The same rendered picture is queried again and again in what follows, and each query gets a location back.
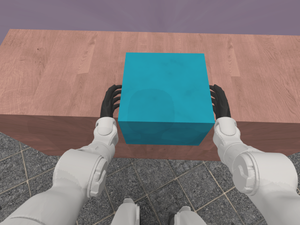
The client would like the left robot upper arm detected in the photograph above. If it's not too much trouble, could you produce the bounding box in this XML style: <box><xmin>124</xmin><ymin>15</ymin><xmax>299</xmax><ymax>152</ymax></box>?
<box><xmin>0</xmin><ymin>149</ymin><xmax>107</xmax><ymax>225</ymax></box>

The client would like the pedestal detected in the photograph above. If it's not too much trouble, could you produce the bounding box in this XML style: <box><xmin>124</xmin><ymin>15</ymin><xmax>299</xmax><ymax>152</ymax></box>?
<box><xmin>0</xmin><ymin>29</ymin><xmax>300</xmax><ymax>161</ymax></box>

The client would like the right robot upper arm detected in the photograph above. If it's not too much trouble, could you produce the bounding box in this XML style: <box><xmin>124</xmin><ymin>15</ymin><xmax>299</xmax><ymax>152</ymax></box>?
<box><xmin>232</xmin><ymin>152</ymin><xmax>300</xmax><ymax>225</ymax></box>

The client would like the left robot shin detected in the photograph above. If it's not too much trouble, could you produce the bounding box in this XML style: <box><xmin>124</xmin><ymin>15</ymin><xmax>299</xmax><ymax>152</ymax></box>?
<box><xmin>123</xmin><ymin>198</ymin><xmax>135</xmax><ymax>204</ymax></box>

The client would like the robot left forearm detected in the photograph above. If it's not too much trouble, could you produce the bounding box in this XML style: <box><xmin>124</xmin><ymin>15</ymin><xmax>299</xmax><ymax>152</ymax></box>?
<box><xmin>52</xmin><ymin>117</ymin><xmax>119</xmax><ymax>183</ymax></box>

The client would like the robot left hand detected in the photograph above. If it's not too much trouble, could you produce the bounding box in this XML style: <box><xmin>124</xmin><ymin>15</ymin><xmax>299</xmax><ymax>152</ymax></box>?
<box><xmin>100</xmin><ymin>84</ymin><xmax>122</xmax><ymax>118</ymax></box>

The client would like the robot right hand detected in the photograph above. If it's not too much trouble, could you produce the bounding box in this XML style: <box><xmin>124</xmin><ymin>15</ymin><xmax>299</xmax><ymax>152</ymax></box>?
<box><xmin>209</xmin><ymin>84</ymin><xmax>231</xmax><ymax>120</ymax></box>

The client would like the robot right forearm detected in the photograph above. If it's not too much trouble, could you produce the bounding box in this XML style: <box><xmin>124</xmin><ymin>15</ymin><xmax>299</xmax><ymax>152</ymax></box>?
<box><xmin>213</xmin><ymin>117</ymin><xmax>298</xmax><ymax>184</ymax></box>

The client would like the carton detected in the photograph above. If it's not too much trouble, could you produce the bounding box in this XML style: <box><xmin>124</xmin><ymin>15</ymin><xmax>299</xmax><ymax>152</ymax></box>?
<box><xmin>118</xmin><ymin>52</ymin><xmax>215</xmax><ymax>146</ymax></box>

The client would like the robot right thigh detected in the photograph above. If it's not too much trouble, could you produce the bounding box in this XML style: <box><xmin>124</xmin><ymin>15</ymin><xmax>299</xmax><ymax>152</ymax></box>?
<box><xmin>174</xmin><ymin>210</ymin><xmax>207</xmax><ymax>225</ymax></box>

